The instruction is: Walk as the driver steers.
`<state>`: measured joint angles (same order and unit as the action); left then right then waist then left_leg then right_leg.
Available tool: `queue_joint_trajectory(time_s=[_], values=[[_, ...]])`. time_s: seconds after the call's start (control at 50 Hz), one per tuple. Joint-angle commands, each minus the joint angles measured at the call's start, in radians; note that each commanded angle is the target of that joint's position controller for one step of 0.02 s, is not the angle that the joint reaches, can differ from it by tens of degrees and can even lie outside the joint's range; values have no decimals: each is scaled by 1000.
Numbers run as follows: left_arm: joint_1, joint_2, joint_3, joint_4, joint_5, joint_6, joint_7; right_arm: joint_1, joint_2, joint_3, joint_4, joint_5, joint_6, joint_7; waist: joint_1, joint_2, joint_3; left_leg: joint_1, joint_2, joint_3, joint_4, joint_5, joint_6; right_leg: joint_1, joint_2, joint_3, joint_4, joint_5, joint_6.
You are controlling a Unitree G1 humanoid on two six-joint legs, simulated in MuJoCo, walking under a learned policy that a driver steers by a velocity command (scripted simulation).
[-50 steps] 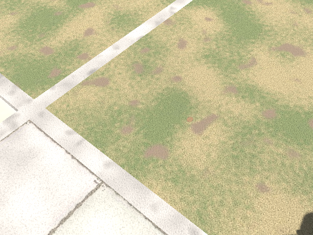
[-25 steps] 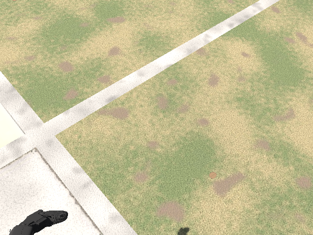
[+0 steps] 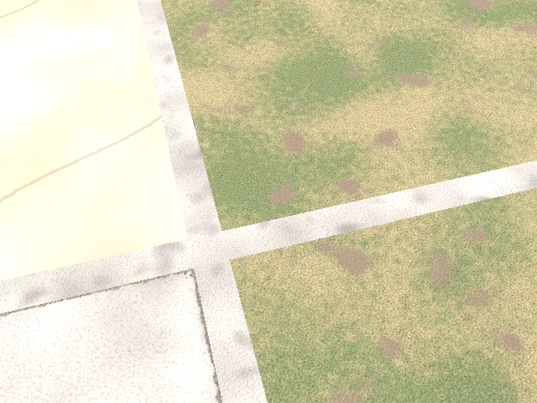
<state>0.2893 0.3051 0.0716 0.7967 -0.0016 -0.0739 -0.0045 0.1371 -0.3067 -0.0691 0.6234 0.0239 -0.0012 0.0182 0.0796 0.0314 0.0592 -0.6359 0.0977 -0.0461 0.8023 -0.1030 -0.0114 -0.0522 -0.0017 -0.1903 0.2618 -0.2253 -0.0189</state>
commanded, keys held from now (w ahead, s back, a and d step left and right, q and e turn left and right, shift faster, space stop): w+q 0.74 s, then w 0.18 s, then no key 0.08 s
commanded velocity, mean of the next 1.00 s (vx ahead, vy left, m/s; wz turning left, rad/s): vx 0.48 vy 0.00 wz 0.54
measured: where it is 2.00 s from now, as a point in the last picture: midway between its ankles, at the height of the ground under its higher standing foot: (208, 323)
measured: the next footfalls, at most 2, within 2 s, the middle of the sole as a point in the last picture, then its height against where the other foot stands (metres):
left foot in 0.16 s outside the picture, level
right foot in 0.62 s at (296, 363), level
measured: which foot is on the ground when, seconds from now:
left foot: up 0.00-0.14, down 0.16-0.64, up 0.66-1.00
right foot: down 0.00-0.18, up 0.20-0.60, down 0.62-1.00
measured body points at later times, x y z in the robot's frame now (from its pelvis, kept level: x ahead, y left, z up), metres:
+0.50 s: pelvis +0.26 +0.07 +0.00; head +0.29 +0.10 +0.45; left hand +0.41 +0.37 -0.09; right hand +0.40 -0.20 -0.10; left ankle +0.18 +0.14 -0.75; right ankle +0.48 -0.05 -0.70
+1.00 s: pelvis +0.52 +0.13 +0.00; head +0.55 +0.15 +0.45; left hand +0.38 +0.38 -0.13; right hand +0.83 +0.04 -0.08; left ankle +0.58 +0.35 -0.70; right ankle +0.51 -0.01 -0.75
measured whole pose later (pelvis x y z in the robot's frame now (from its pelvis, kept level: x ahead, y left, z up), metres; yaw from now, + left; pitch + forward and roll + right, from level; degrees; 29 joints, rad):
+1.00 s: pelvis +0.52 +0.13 +0.00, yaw +31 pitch +1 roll -2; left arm 0.37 0.29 0.06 0.86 -0.01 -0.08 -0.01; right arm 0.11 -0.28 -0.05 0.64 0.01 -0.04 0.02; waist 0.10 0.04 0.04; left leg -0.63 0.08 -0.06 0.69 -0.04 0.01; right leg -0.01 0.01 -0.12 0.25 -0.25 -0.01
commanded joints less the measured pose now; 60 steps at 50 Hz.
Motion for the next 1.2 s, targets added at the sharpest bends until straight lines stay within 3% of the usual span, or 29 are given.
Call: queue_joint_trajectory(time_s=[0.02,0.1,0.14,0.16,0.18,0.2,0.22,0.24,0.26,0.28,0.36,0.44,0.52,0.6,0.62,0.64,0.66,0.68,0.7,0.74,0.82,0.96,1.04,1.08,1.1,1.12,1.14,1.16,1.2], values=[[-28,178,45,-51,-11,-6,1,-102,-34,-1,-95,3,-19,17,7,-93,-2,-7,-1,39,-100,38,17,53,-275,107,-111,209,-152],[-9,219,59,-30,-34,16,1,-132,-59,-11,-127,-1,-14,32,-15,-114,1,54,-43,97,-173,-107,72,129,-304,54,-16,424,-122],[-32,235,62,-32,-48,27,7,21,-113,-45,-92,-6,-7,30,-122,-115,-97,309,-126,157,-252,-113,124,91,-269,-25,239,745,-83],[-23,200,48,-37,-41,28,12,205,-178,-81,-34,0,0,17,-206,-81,-192,593,-161,140,-289,-69,166,-53,-223,-57,471,708,-45],[-3,100,12,-80,11,20,11,319,-284,-109,-11,10,5,-4,-209,128,-263,913,77,-252,-308,-95,276,-432,-137,-59,828,96,19],[-20,58,-12,-137,12,-13,5,286,-324,-102,-54,10,-17,2,-162,232,-399,1058,248,-771,-474,-291,443,-717,29,156,1063,-397,48],[-127,159,12,-151,-29,-38,-6,270,-222,-71,-49,3,-37,12,-213,95,-314,1014,228,-667,-521,-264,390,-828,-29,257,1096,-319,34],[-143,160,10,-160,-40,-54,-13,238,-181,-57,-41,-1,-49,12,-183,87,-218,899,193,-530,-517,-191,354,-820,-67,251,1029,-231,14],[-130,152,10,-141,-18,-58,-6,173,-155,-48,-45,1,-52,11,-136,12,-157,764,146,-430,-516,-95,319,-753,-105,253,946,-164,19],[-119,159,16,-133,4,-54,-4,121,-129,-38,-54,-3,-53,6,-102,25,-121,659,114,-363,-531,3,305,-686,-124,257,870,-116,30],[-117,113,6,-130,18,-24,-8,89,-146,-38,-48,-16,-60,-18,-62,25,-85,465,58,-256,-578,183,308,-573,-99,226,719,5,86],[-279,56,-19,-171,11,-24,-15,149,-168,-46,-9,-5,-55,-36,-122,44,-37,383,-6,-193,-566,79,249,-491,-37,221,402,248,100],[-333,94,-8,-193,-7,-35,-28,212,-166,-48,28,6,-51,-40,-137,58,-33,422,33,-283,-506,-24,220,-419,-14,266,276,295,75],[-196,136,22,-163,-6,-46,-24,198,-136,-43,33,0,-38,-40,-57,92,-69,465,24,-348,-347,30,174,-240,-4,244,218,155,10],[-84,168,37,-149,7,-51,-18,202,-87,-25,26,-7,-38,-36,-3,57,-165,417,-36,-300,-163,29,138,-48,-70,291,220,143,-33],[42,248,55,-138,30,-49,-10,291,-18,-3,4,-3,-41,-36,-2,-145,-334,159,-153,-179,180,-203,67,306,-294,598,195,5,-147],[89,241,57,-113,16,-38,-22,346,-41,1,-12,18,-49,-37,-23,-386,-396,-70,-177,-137,424,-504,34,410,-426,1001,49,-289,-237],[36,154,34,-129,2,-32,-20,292,-135,-23,8,27,-45,-38,-9,-243,-258,-149,-115,-158,522,-431,25,306,-404,939,8,-439,-206],[-10,119,24,-135,1,-23,-14,204,-159,-30,-5,16,-39,-38,-6,-163,-156,-151,-79,-112,531,-354,22,184,-368,779,5,-360,-170],[-76,78,10,-124,14,-19,-8,146,-131,-33,-17,-1,-32,-34,-44,-126,-55,-84,-17,-99,440,-252,23,-10,-288,558,-30,-122,-148],[-50,83,14,-77,7,-41,-10,137,-45,-13,-16,0,-22,-28,-63,-123,-31,-32,-5,-81,306,-190,22,-84,-254,391,-104,76,-182],[-7,139,23,-18,-13,-19,-5,-59,2,19,-51,-17,-58,7,-18,-91,7,45,-24,28,-130,105,13,-59,-208,186,-106,374,-163],[41,172,27,23,-27,6,2,-88,-32,4,-68,-18,-67,22,-34,-133,-38,161,-75,43,-261,101,48,33,-232,172,10,571,-119],[15,168,24,25,-33,12,9,67,-87,-25,-16,-33,-67,15,-131,-115,-132,403,-118,67,-354,188,95,11,-190,139,198,687,-70],[35,135,11,21,-16,9,11,153,-146,-44,7,-42,-64,3,-164,-64,-202,587,-54,17,-346,452,124,-83,-135,103,363,552,-21],[112,54,-22,-3,28,0,4,223,-213,-47,4,-72,-51,-14,-142,150,-352,933,208,-283,-238,880,262,-379,-33,91,707,-26,48],[208,34,-40,28,13,3,-6,209,-164,-24,1,-54,-42,-10,-115,228,-525,988,347,-480,-284,884,392,-453,9,228,917,-490,76],[150,127,-13,37,-18,15,-8,175,-121,-17,4,-35,-33,0,-138,123,-463,873,278,-399,-332,705,361,-481,-37,278,967,-468,76],[26,108,-13,14,-18,39,8,43,-69,2,12,-26,-38,8,-97,35,-235,630,179,-248,-405,499,281,-534,-91,245,890,-372,79]])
